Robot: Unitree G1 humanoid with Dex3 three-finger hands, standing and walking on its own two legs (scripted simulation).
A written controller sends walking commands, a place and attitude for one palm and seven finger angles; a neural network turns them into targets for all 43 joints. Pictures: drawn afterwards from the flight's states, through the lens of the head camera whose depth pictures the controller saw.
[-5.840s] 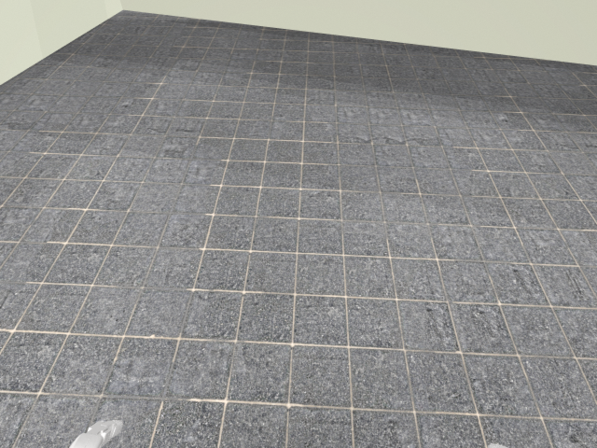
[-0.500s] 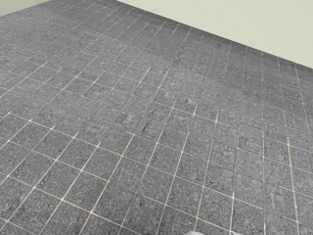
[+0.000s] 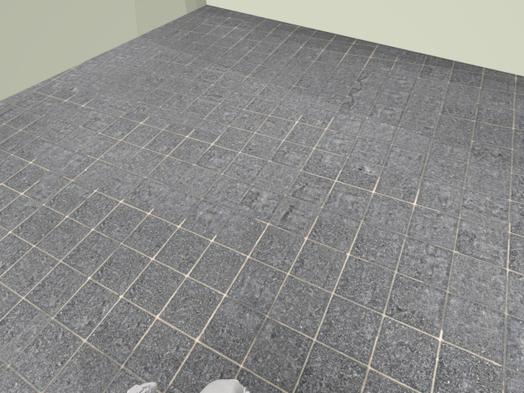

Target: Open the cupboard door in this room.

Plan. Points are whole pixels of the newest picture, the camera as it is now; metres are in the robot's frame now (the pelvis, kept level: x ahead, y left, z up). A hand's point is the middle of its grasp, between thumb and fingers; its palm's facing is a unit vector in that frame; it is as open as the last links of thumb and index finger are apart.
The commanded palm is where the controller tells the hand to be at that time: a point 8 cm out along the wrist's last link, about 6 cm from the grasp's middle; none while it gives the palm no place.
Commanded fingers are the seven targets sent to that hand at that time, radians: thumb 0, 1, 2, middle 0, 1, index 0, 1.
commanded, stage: turn or walk to find it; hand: left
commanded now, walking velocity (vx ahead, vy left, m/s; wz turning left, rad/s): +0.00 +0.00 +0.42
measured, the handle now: out of the picture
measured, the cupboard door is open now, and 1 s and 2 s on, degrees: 0 0 0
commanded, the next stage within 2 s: none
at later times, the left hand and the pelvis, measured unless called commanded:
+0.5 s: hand out of the picture -0.07 +0.27 -0.19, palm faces +0.28 -0.93 -0.24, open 7.3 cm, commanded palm none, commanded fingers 0.00 0.90 0.90 -0.20 -0.30 -0.20 -0.30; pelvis -0.03 +0.05 -0.01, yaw +13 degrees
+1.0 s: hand out of the picture -0.02 +0.21 -0.14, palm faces +0.39 -0.88 -0.29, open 7.3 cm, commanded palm none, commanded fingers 0.00 0.90 0.90 -0.20 -0.30 -0.20 -0.30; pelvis -0.06 -0.01 -0.01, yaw +25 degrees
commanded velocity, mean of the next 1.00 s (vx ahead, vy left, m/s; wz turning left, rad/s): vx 0.00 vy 0.00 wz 0.42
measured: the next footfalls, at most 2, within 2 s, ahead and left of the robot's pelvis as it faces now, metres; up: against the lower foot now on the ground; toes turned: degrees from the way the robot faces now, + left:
left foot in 0.36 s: -0.02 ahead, +0.15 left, +0.00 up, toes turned +15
right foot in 0.92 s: +0.02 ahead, -0.08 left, +0.00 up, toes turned +19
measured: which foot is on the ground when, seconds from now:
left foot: up 0.00-0.34, down 0.36-0.92, up 0.94-1.00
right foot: down 0.00-0.36, up 0.38-0.90, down 0.92-1.00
